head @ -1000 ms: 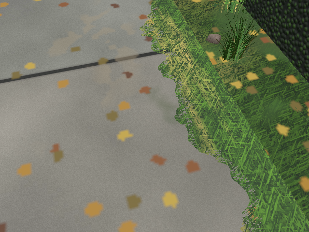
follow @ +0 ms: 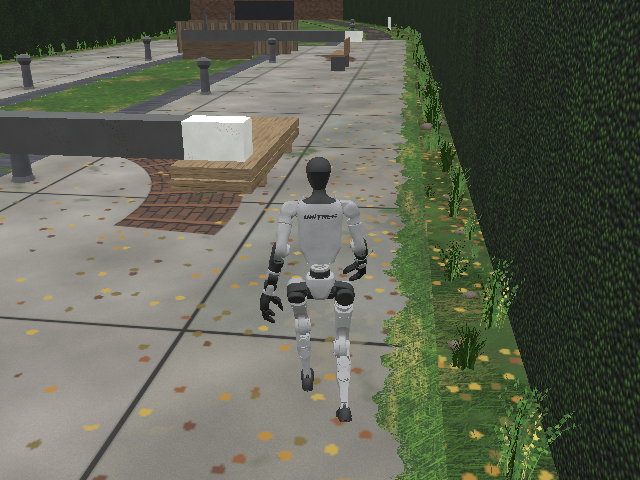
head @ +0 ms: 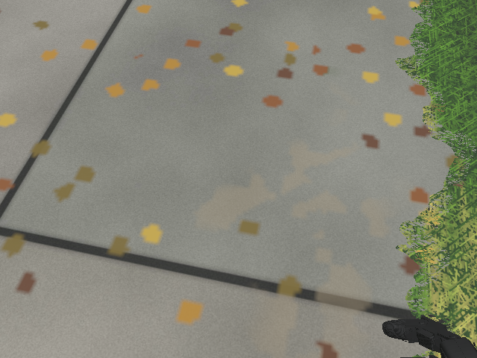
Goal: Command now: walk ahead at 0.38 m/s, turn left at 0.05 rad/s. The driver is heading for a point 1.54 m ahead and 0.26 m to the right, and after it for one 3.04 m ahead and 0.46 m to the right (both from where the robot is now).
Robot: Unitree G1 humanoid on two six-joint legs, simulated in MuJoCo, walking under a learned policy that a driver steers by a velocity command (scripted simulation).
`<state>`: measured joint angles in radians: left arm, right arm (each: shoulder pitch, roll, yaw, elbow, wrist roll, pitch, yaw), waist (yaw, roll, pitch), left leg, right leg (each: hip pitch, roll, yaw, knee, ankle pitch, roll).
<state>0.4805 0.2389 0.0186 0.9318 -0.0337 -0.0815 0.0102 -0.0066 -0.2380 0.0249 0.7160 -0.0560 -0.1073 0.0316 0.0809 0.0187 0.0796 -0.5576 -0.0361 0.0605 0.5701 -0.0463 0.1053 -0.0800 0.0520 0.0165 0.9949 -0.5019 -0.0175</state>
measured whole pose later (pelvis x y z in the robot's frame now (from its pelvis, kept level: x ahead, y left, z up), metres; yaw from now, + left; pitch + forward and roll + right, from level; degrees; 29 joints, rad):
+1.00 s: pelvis +0.17 -0.05 +0.03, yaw +0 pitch -2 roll +0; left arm 0.26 0.17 0.00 1.10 0.01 0.00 0.04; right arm 0.29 -0.16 0.00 1.15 -0.01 0.00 -0.05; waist 0.00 0.00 0.02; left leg -0.11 0.00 0.02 0.39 -0.25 0.01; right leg -0.19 0.03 -0.02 0.39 -0.17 -0.04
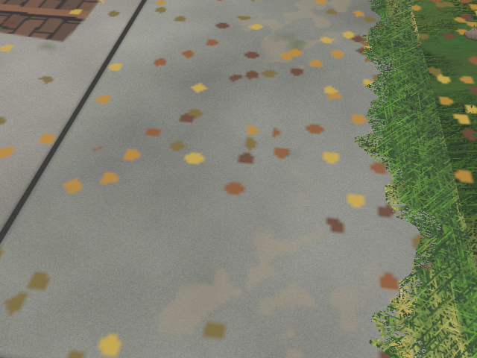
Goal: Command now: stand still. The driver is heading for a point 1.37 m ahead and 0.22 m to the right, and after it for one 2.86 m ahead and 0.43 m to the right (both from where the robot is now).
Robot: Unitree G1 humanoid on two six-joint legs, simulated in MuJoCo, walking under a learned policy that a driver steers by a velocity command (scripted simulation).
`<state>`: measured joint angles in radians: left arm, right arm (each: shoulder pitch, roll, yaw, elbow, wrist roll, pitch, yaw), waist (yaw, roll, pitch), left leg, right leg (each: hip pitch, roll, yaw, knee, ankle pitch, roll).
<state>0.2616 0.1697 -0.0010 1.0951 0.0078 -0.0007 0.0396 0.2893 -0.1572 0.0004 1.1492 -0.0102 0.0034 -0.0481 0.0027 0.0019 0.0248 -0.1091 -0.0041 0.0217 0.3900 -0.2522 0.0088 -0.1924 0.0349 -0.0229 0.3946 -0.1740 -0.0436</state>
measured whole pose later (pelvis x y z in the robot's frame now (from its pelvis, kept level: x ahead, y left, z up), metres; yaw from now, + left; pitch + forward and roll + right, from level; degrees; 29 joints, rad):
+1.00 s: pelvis +0.08 -0.03 -0.01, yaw +0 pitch +2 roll +0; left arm 0.21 0.20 0.07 0.98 0.03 -0.07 -0.01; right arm 0.41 -0.20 -0.07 1.10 -0.02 -0.06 -0.02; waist 0.01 0.04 -0.04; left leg -0.14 0.03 0.00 0.58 -0.43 0.07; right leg -0.30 -0.02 -0.10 0.54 -0.30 -0.05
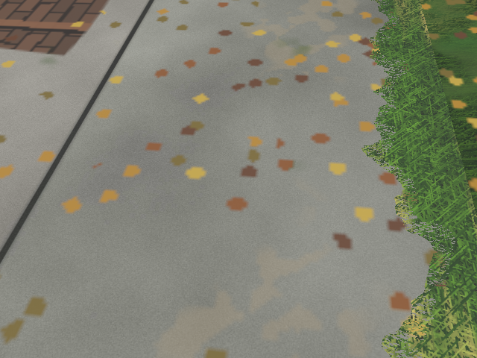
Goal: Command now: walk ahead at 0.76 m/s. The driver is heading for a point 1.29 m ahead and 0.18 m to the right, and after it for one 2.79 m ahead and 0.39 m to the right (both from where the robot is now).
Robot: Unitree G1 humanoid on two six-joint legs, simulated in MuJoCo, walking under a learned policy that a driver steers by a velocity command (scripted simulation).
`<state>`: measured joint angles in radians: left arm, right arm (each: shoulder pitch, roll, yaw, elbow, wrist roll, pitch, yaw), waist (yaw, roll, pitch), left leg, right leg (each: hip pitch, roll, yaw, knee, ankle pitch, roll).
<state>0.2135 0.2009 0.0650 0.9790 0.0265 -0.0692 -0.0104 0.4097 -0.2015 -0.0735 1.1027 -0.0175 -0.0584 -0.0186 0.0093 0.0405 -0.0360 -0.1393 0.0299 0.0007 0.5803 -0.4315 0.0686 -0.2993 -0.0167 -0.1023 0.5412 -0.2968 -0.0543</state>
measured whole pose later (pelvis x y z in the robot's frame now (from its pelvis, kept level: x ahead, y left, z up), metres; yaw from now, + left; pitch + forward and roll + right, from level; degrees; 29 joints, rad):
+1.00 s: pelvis +0.84 -0.02 -0.02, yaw -7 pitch +1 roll -2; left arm 0.14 0.26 0.06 0.87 0.03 -0.06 -0.03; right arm 0.37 -0.22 -0.04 0.98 -0.01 -0.11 -0.01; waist 0.00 0.01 0.06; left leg -0.10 -0.01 0.02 1.25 -0.31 0.06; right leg -0.46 0.14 -0.13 0.60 -0.15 -0.17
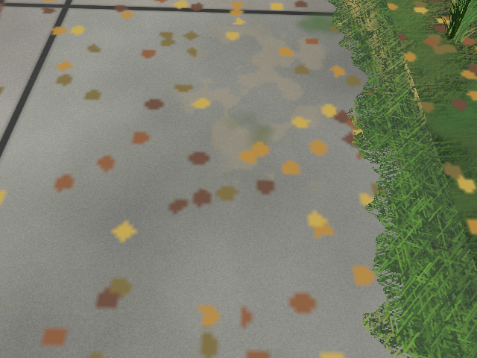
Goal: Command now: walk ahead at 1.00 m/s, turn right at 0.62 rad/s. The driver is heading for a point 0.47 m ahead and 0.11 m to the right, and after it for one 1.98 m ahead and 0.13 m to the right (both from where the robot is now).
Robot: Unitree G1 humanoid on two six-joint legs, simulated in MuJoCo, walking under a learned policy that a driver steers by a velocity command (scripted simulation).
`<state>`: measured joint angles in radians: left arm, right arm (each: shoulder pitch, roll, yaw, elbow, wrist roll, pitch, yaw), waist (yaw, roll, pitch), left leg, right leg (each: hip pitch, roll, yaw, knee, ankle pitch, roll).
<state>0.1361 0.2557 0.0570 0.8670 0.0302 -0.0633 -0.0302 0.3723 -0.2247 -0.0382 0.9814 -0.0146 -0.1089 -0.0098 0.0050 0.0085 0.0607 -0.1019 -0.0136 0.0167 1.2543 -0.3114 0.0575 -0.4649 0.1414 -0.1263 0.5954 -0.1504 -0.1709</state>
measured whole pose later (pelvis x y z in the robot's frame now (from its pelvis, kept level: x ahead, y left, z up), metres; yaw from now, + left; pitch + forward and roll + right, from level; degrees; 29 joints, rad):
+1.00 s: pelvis +0.89 -0.16 +0.03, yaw -12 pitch +1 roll -2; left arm 0.38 0.30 0.06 0.86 0.03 -0.10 -0.01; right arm 0.23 -0.32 -0.07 0.79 -0.02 -0.01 0.05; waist 0.02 0.05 -0.01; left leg -0.68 0.10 0.02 1.22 -0.20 0.08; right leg -0.08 -0.01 -0.18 0.36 -0.30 0.00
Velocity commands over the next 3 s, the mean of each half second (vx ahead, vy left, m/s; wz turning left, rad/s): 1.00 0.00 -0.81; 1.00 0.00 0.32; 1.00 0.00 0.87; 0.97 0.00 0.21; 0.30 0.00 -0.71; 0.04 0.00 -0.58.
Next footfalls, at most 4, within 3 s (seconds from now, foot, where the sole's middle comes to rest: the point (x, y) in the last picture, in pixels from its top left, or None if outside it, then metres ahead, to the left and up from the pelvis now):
0.36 left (205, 304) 0.59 0.11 -0.75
0.78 right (329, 230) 0.84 -0.26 -0.75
1.22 left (287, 125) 1.30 -0.16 -0.75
1.66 right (298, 53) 1.75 -0.23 -0.75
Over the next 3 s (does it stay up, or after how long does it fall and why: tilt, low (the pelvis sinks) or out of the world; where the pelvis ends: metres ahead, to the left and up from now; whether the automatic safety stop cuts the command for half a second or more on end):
stays up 2.10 -0.03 0.02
